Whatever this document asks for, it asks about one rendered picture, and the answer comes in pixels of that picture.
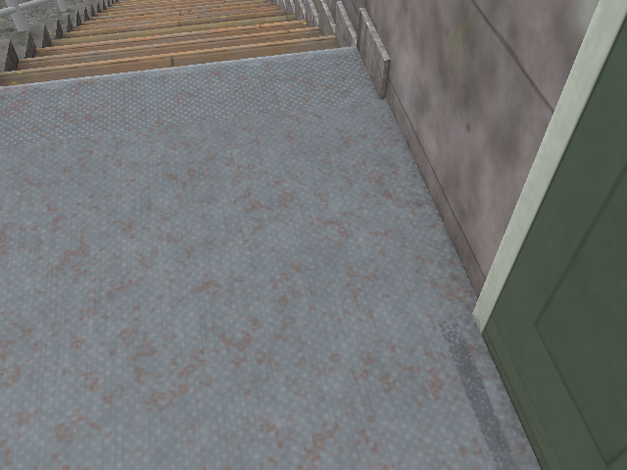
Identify stairs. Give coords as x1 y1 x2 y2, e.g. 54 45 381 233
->
0 0 340 86

